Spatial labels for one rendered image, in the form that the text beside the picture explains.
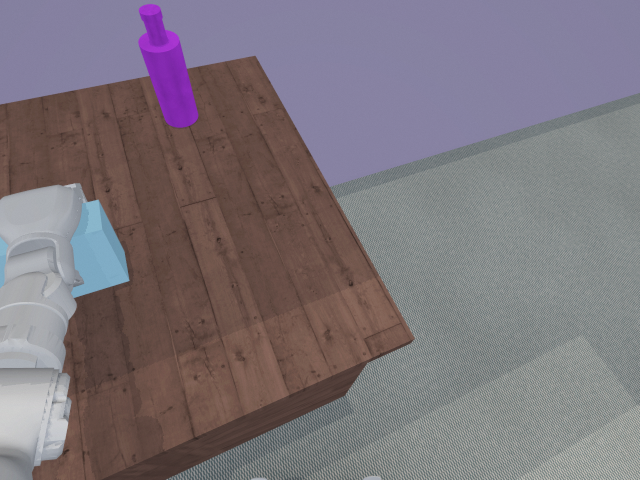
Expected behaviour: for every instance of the table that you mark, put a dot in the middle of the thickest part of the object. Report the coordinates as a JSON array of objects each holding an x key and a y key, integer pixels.
[{"x": 250, "y": 302}]

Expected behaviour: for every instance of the sponge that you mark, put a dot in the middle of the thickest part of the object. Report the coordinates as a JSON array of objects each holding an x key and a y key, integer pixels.
[{"x": 98, "y": 254}]

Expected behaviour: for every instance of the left robot upper arm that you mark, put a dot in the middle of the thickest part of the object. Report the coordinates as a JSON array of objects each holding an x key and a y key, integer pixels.
[{"x": 34, "y": 415}]

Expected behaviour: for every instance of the robot left forearm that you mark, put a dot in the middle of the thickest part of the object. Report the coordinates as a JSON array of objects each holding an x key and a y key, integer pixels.
[{"x": 36, "y": 301}]

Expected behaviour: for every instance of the robot left hand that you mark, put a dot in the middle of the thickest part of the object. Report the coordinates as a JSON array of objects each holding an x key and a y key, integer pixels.
[{"x": 53, "y": 209}]

